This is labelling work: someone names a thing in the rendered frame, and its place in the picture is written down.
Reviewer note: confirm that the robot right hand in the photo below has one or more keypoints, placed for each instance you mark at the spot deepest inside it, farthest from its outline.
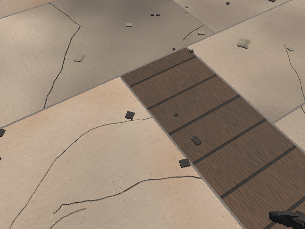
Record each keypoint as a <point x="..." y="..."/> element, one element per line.
<point x="289" y="219"/>

